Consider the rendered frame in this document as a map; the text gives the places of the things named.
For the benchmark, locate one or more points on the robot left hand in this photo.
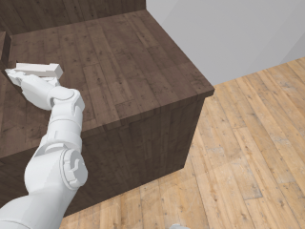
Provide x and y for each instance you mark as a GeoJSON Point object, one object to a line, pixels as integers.
{"type": "Point", "coordinates": [35, 88]}

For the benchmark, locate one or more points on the counter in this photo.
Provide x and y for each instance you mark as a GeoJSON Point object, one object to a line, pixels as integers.
{"type": "Point", "coordinates": [143, 96]}

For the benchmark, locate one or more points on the tap lever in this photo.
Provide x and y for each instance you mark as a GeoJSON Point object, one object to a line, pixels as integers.
{"type": "Point", "coordinates": [51, 70]}

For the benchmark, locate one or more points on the left robot forearm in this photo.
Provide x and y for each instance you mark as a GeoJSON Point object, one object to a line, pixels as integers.
{"type": "Point", "coordinates": [65, 125]}

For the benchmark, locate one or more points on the robot left upper arm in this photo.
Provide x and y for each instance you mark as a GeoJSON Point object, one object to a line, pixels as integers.
{"type": "Point", "coordinates": [52, 181]}

